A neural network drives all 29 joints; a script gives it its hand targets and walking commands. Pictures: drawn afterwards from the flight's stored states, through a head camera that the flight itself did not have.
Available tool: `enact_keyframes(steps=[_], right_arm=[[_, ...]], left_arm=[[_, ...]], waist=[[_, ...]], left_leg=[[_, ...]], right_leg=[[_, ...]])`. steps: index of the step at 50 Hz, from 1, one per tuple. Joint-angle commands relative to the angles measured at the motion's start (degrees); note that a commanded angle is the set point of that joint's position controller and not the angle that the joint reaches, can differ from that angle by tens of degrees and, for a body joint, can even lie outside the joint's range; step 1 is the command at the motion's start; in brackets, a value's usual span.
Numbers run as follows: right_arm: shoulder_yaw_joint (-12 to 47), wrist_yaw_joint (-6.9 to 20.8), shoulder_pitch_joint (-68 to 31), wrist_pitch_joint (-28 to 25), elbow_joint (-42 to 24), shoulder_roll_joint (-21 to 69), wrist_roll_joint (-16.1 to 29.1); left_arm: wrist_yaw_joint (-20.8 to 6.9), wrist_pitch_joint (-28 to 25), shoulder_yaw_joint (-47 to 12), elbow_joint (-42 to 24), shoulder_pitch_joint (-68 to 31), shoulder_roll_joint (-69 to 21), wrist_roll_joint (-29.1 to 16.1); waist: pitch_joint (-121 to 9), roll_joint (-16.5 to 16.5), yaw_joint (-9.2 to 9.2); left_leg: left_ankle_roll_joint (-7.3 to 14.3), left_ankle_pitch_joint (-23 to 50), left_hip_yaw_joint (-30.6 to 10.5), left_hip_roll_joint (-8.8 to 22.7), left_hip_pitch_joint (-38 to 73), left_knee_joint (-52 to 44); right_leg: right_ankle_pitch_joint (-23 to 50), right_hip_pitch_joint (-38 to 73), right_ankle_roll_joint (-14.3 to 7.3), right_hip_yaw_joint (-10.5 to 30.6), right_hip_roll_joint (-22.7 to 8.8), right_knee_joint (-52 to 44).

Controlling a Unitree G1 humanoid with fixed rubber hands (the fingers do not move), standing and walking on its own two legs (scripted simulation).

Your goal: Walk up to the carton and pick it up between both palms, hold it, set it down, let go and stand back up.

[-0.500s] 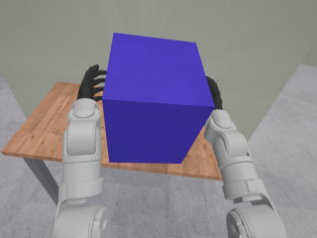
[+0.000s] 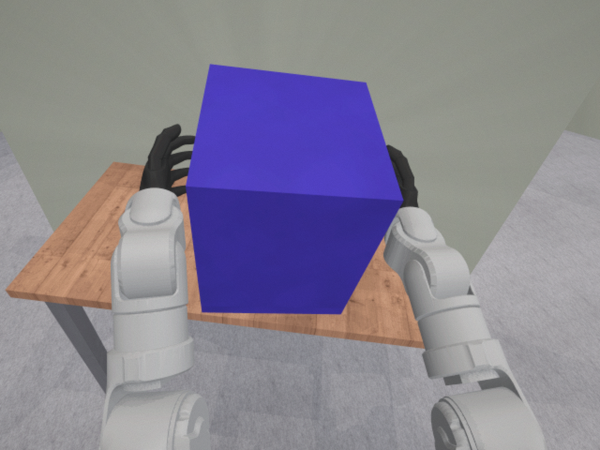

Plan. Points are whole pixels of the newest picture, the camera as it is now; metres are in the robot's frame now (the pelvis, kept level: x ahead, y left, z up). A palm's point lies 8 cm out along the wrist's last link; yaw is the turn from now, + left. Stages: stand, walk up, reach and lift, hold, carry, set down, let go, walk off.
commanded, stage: hold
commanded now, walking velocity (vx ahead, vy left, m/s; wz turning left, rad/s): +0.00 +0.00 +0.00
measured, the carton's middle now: (281, 200) +0.39 +0.01 +0.16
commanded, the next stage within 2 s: none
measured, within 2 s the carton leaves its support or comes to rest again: neither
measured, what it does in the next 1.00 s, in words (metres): stands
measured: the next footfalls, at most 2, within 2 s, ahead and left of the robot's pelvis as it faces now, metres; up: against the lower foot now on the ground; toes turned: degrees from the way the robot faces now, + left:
none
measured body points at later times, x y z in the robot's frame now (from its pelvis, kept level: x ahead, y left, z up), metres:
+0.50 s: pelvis +0.01 +0.00 +0.00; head -0.04 +0.04 +0.45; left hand +0.37 +0.16 +0.21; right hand +0.36 -0.13 +0.19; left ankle +0.04 +0.12 -0.75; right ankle +0.01 -0.08 -0.75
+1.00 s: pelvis +0.01 +0.00 +0.00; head -0.03 +0.04 +0.45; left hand +0.36 +0.16 +0.21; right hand +0.36 -0.14 +0.19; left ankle +0.04 +0.12 -0.75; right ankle +0.01 -0.08 -0.75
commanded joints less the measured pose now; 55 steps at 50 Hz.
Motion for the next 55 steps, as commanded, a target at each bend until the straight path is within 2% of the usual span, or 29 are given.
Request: enact_keyframes(steps=[1,4,7,10,12,13,15,18,19,21,22,23,24,25,27,28,32,36,39,40,45,46,47,48,52,53,54,55], right_arm=[[13.49,3.18,-43.83,-3.97,-17.05,19.81,2.18],[13.73,2.99,-41.96,-3.21,-15.72,19.80,2.32],[14.71,2.87,-41.89,-2.79,-16.70,20.38,2.46],[15.14,2.58,-41.27,-2.32,-17.22,20.15,3.27],[15.55,2.40,-39.98,-2.04,-18.32,19.82,4.09],[16.14,2.13,-40.05,-2.06,-19.02,20.32,4.32],[16.94,1.69,-39.67,-1.80,-18.87,20.65,4.69],[16.67,1.63,-38.93,-1.54,-18.08,20.02,4.92],[16.86,1.64,-39.66,-1.56,-17.84,20.01,4.61],[16.21,2.09,-40.82,-1.96,-18.33,19.94,4.36],[16.20,2.35,-41.14,-2.23,-19.47,19.90,4.43],[15.77,2.51,-40.91,-2.51,-18.96,19.72,4.16],[15.77,2.52,-40.30,-2.66,-19.71,19.58,4.13],[15.35,2.50,-40.26,-2.64,-19.16,19.15,4.12],[15.15,2.44,-39.87,-2.53,-18.61,19.24,3.64],[15.25,2.35,-39.49,-2.31,-18.55,19.20,3.25],[14.74,2.33,-39.97,-1.87,-18.06,19.20,3.59],[15.18,2.24,-38.18,-1.79,-18.16,19.05,3.74],[15.99,2.06,-38.65,-2.13,-20.09,19.39,3.98],[15.68,2.18,-38.53,-2.06,-18.99,19.49,3.44],[16.47,2.41,-37.81,-2.87,-21.53,19.50,3.88],[16.61,2.36,-37.57,-2.89,-21.16,19.07,4.10],[17.20,2.34,-37.85,-2.88,-21.64,19.72,4.19],[16.89,2.46,-37.54,-2.83,-20.81,19.46,3.77],[15.70,2.91,-37.23,-3.28,-19.15,19.22,2.49],[15.48,3.12,-38.40,-3.44,-18.70,19.10,2.56],[15.41,3.29,-38.39,-3.50,-17.97,18.63,2.54],[15.50,3.46,-39.21,-3.80,-18.37,19.14,2.18]], left_arm=[[-6.94,-4.01,-26.69,-8.44,-34.80,-25.63,-10.90],[-7.10,-4.10,-26.89,-10.02,-34.77,-25.28,-10.20],[-7.44,-3.68,-25.43,-8.68,-33.93,-25.31,-9.96],[-7.81,-3.04,-25.75,-9.93,-33.02,-24.22,-9.51],[-7.98,-2.44,-25.74,-10.71,-32.04,-24.84,-9.73],[-8.25,-2.48,-25.32,-10.70,-31.34,-24.84,-9.59],[-8.64,-2.45,-24.79,-10.94,-31.06,-24.58,-9.24],[-8.76,-2.24,-24.92,-10.99,-31.17,-24.36,-9.28],[-8.73,-2.11,-24.96,-10.44,-31.15,-24.45,-9.00],[-8.34,-2.32,-25.81,-11.61,-32.87,-24.39,-9.48],[-8.00,-2.60,-26.42,-12.87,-33.67,-24.90,-9.95],[-7.71,-2.69,-27.25,-13.19,-33.90,-25.03,-10.15],[-7.68,-2.55,-26.67,-12.30,-32.53,-25.24,-9.94],[-7.69,-2.39,-27.09,-11.84,-32.16,-24.57,-10.03],[-7.71,-2.45,-27.09,-11.85,-31.78,-24.84,-9.89],[-7.84,-2.31,-26.12,-10.90,-31.36,-24.59,-9.93],[-7.96,-1.91,-26.38,-11.18,-31.52,-24.62,-10.18],[-8.16,-1.93,-26.36,-12.31,-30.22,-24.51,-9.73],[-8.31,-1.78,-26.07,-12.07,-29.54,-24.35,-9.19],[-8.43,-1.90,-25.48,-11.44,-30.24,-23.66,-9.25],[-7.94,-2.31,-27.71,-15.66,-29.83,-24.21,-9.71],[-7.95,-2.28,-27.47,-14.95,-29.22,-23.94,-9.78],[-8.03,-2.31,-26.73,-14.17,-28.71,-23.66,-9.38],[-8.00,-2.43,-26.58,-14.02,-28.57,-23.53,-9.13],[-7.93,-2.50,-25.30,-11.97,-28.45,-22.89,-9.36],[-7.80,-2.66,-25.21,-11.85,-29.45,-23.23,-9.40],[-7.69,-2.50,-25.48,-11.08,-29.46,-23.00,-9.24],[-7.62,-2.83,-24.94,-11.36,-30.10,-22.94,-9.46]], waist=[[-23.54,6.91,-1.72],[-24.75,7.82,-1.68],[-25.04,6.46,-1.20],[-24.99,6.91,-1.03],[-25.69,7.05,-0.86],[-25.38,5.51,-0.57],[-24.75,5.81,-0.26],[-22.81,6.10,-0.11],[-22.31,5.70,0.33],[-21.73,6.86,-0.13],[-22.08,6.80,0.00],[-22.67,7.45,-0.99],[-21.78,7.01,-0.35],[-21.79,7.49,-1.07],[-22.46,7.46,-0.74],[-22.26,6.30,-0.62],[-22.49,6.98,-1.02],[-23.06,7.19,-1.45],[-22.96,6.48,-0.79],[-22.31,5.57,-0.54],[-24.72,8.48,-0.93],[-24.16,7.54,-1.26],[-24.10,6.86,-0.39],[-22.75,7.51,-0.01],[-21.27,5.38,-0.27],[-20.45,5.26,0.14],[-19.65,5.68,-0.28],[-19.97,5.56,0.43]], left_leg=[[-1.37,5.84,2.43,-0.90,7.58,-0.42],[-1.62,8.81,2.00,-1.17,9.91,0.33],[-0.88,8.78,2.04,-1.37,8.57,0.05],[-0.53,10.59,2.19,-1.42,9.04,-0.13],[-1.02,12.22,1.92,-1.33,9.71,0.03],[-0.67,13.30,2.18,-1.57,9.39,0.44],[-0.57,13.75,2.07,-1.70,9.19,0.26],[-0.97,13.23,2.08,-1.36,9.16,0.00],[-1.03,11.42,2.15,-1.18,8.68,-0.41],[-0.95,8.56,2.36,-1.32,8.00,-0.81],[-1.04,8.98,2.39,-1.09,8.42,-0.71],[-1.55,9.79,2.44,-0.87,8.86,-0.65],[-1.51,10.38,2.38,-0.79,8.92,-0.58],[-1.73,10.27,2.21,-0.72,9.33,-0.35],[-1.61,9.71,2.26,-0.86,9.39,-0.30],[-1.42,9.07,2.24,-0.78,8.74,-0.06],[-1.46,8.15,2.26,-0.92,8.60,-0.62],[-2.16,12.32,2.13,-1.23,10.78,0.07],[-1.42,13.95,2.32,-1.26,10.18,0.33],[-1.08,12.03,2.16,-1.07,9.23,-0.13],[-1.78,15.45,2.24,-1.20,11.06,0.65],[-1.62,15.85,2.13,-1.05,11.40,0.82],[-1.41,15.49,2.34,-1.20,11.17,0.45],[-1.33,14.09,2.40,-1.34,10.67,-0.01],[-0.77,10.18,2.41,-0.88,9.39,-0.92],[-1.06,9.21,2.45,-0.69,9.02,-1.40],[-1.01,8.87,2.64,-0.58,8.39,-1.46],[-0.81,7.45,2.86,-0.63,8.44,-1.47]], right_leg=[[6.55,0.30,4.23,-0.79,-0.39,-1.26],[8.69,0.00,4.37,-0.67,-0.78,-1.08],[10.19,1.38,4.82,-0.88,-0.80,-1.13],[12.45,1.96,4.79,-0.52,-1.08,-1.06],[13.36,2.88,4.39,-0.30,-0.99,-1.00],[15.14,3.61,4.86,-0.04,-1.21,-1.02],[16.26,3.73,5.16,0.08,-1.46,-0.75],[13.95,2.65,4.70,-0.08,-1.23,-1.28],[12.00,2.14,4.56,-0.11,-1.10,-1.39],[8.63,1.05,4.33,-0.60,-0.82,-1.17],[8.64,0.85,4.42,-0.68,-0.57,-0.93],[9.01,1.03,4.11,-0.43,-0.44,-0.92],[9.78,1.29,4.15,-0.62,-0.59,-1.05],[9.73,0.64,4.21,-0.53,-0.60,-1.10],[8.74,0.28,4.34,-0.41,-0.61,-1.24],[8.89,0.45,4.36,-0.25,-0.84,-1.50],[7.90,1.28,4.22,-0.34,-0.73,-1.54],[10.68,0.96,4.33,-0.70,-0.83,-1.51],[13.31,2.04,4.62,0.02,-1.17,-1.18],[12.31,2.65,4.54,-0.39,-1.19,-1.29],[13.87,2.75,4.46,-0.12,-0.86,-0.87],[14.90,2.64,4.47,-0.03,-1.08,-0.87],[14.76,3.61,4.67,-0.13,-0.87,-1.06],[13.41,3.43,4.49,-0.31,-1.15,-1.17],[10.51,2.12,4.73,-0.28,-1.41,-1.36],[9.04,1.72,4.48,-0.51,-1.06,-1.30],[8.74,1.43,4.39,-0.31,-1.13,-1.41],[7.40,1.33,4.45,-0.52,-1.09,-1.36]])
